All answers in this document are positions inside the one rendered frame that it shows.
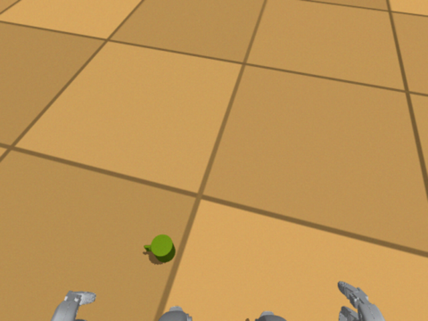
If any right robot hand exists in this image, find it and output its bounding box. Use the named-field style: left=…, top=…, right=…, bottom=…
left=338, top=281, right=385, bottom=321

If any left robot hand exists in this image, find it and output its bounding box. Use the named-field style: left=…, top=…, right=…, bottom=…
left=51, top=290, right=96, bottom=321

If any mug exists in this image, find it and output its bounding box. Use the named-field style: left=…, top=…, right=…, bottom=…
left=144, top=235, right=175, bottom=262

